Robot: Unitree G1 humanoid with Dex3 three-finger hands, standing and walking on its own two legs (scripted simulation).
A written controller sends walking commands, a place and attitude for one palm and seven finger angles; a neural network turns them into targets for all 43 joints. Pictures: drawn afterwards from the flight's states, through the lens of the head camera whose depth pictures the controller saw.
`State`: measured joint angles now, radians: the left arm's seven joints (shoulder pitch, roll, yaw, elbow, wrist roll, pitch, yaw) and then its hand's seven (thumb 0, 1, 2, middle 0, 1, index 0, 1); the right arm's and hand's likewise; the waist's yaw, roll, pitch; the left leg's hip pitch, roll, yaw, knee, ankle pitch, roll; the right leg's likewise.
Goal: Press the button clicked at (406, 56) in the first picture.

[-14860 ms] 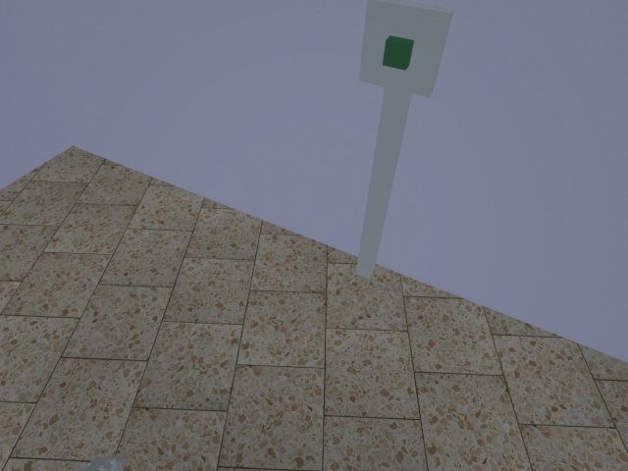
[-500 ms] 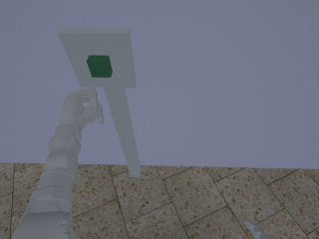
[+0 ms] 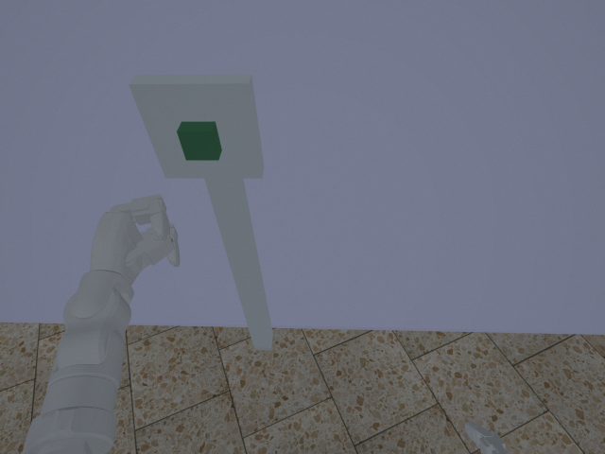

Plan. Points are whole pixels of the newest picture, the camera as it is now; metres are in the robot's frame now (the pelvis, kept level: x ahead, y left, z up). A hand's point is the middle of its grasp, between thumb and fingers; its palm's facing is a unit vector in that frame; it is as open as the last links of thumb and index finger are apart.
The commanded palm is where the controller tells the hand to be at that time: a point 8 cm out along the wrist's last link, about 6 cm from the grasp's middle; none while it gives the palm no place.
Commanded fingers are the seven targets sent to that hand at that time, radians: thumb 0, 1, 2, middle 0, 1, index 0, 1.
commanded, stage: draw the hand back to the body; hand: left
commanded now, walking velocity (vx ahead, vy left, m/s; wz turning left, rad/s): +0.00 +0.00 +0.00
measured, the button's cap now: (200, 140) +0.55 +0.19 +0.14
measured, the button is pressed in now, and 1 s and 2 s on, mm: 0 0 0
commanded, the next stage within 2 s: step back with the hand held close in 1.14 s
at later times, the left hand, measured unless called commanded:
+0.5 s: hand (96, 299) +0.25 +0.23 +0.15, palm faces +0.32 -0.90 -0.28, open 3.1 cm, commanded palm +0.20 +0.27 +0.17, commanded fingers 0.00 0.90 0.90 -1.30 -1.50 -1.30 -1.50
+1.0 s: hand (22, 352) +0.18 +0.25 +0.18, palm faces +0.43 -0.81 -0.40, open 3.1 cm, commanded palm +0.13 +0.29 +0.19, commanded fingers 0.00 0.90 0.90 -1.30 -1.50 -1.30 -1.50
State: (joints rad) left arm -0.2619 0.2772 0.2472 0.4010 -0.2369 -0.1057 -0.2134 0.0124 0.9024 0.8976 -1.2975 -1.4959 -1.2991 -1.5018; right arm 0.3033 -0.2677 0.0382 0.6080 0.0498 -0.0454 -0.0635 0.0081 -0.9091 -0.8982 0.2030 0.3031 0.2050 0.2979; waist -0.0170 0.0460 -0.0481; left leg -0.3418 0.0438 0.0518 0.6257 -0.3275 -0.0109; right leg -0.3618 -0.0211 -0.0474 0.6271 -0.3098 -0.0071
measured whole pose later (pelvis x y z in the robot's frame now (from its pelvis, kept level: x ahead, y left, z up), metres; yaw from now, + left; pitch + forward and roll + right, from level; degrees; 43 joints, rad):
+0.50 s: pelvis +0.00 +0.01 +0.02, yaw +1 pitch -5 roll +0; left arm 0.21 0.28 0.17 -0.18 -0.05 -0.06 0.08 0.01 0.90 0.90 -1.30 -1.50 -1.30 -1.50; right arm 0.16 -0.23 0.06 0.63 -0.01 -0.09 -0.09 0.01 -0.91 -0.90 0.20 0.30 0.21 0.30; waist 0.06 0.05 0.03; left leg -0.08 0.03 0.04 0.40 -0.23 -0.01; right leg -0.09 -0.02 -0.06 0.39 -0.21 0.00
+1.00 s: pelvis +0.01 +0.01 +0.02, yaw +1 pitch -6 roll -1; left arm 0.54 0.31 0.28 -0.47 -0.04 -0.09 0.10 0.01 0.89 0.90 -1.30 -1.50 -1.31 -1.50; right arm 0.20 -0.23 0.02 0.63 -0.02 -0.11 -0.08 0.01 -0.91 -0.90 0.20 0.30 0.21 0.30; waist 0.08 0.08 0.02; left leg -0.06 0.03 0.04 0.41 -0.25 0.00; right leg -0.06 -0.02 -0.06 0.38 -0.22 0.01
